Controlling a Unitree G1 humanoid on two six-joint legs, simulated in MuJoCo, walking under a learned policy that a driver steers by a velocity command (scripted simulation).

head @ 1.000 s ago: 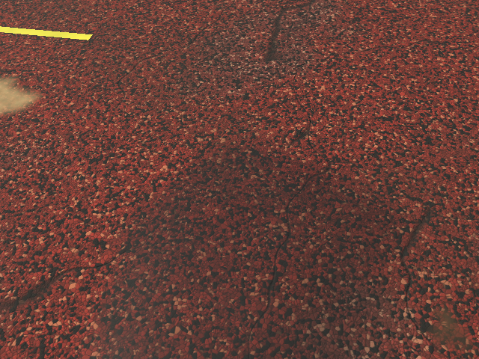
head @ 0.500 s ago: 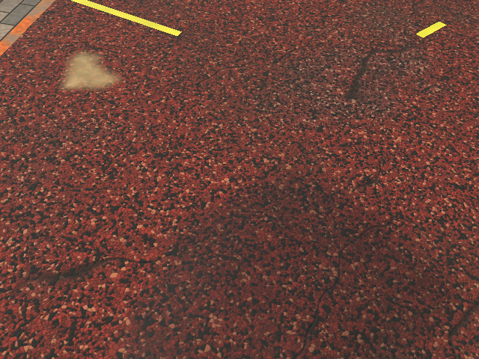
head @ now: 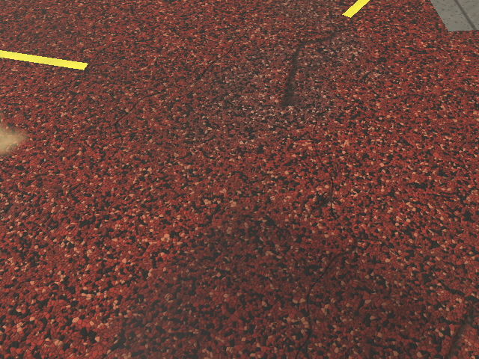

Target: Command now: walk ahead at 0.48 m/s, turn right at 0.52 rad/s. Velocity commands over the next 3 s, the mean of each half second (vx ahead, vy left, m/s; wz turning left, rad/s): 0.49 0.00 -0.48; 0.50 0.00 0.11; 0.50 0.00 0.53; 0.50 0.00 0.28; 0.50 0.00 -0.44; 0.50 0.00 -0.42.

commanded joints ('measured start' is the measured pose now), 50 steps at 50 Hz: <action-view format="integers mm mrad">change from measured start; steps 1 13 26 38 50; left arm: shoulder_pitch -62 57 -111 134 -57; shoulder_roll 161 87 32 224 97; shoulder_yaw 42 25 -7 69 40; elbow -78 -45 -116 -72 15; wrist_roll -2 -6 1 15 23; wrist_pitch -22 14 2 -23 -64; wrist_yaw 18 30 6 7 16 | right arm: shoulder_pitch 17 56 70 143 37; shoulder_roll -81 -174 -124 -99 -34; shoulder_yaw -23 -71 -56 -28 -38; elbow -65 -78 33 88 34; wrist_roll -13 3 17 12 33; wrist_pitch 5 -36 -10 35 69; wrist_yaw -10 1 6 -4 0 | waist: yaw -37 -99 -45 138 -22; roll -86 -91 43 -75 -88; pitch -18 -189 -16 -285 -3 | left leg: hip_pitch -17 511 466 270 -117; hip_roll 11 28 146 32 46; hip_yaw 19 -83 -87 62 -48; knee -135 -619 -937 -272 -88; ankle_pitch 123 179 298 341 194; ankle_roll -49 76 240 85 -2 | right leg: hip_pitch -70 3 -418 432 136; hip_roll -232 -161 -207 -321 -372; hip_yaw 225 292 25 149 -33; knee -215 297 470 118 -267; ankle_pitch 122 -6 -7 106 210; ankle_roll -198 -14 102 -57 -100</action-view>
